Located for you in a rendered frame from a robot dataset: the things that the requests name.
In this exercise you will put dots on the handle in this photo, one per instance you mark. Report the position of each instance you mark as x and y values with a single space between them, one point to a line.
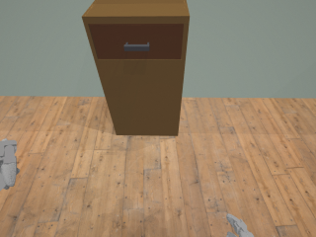
136 47

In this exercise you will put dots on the left robot hand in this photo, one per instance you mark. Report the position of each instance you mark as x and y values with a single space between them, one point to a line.
8 163

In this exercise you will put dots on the drawer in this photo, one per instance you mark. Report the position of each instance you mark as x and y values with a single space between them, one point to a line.
165 40

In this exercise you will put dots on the right robot hand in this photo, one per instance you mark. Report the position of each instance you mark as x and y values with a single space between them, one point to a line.
239 226

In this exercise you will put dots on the cabinet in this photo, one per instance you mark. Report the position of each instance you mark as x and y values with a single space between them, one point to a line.
144 96

